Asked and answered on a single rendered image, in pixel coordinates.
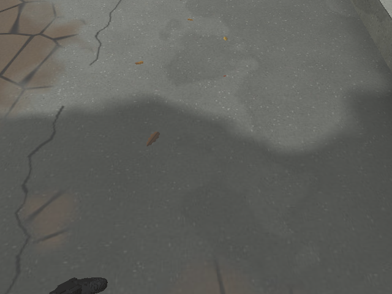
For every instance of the robot left hand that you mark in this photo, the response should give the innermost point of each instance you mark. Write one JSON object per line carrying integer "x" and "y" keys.
{"x": 81, "y": 286}

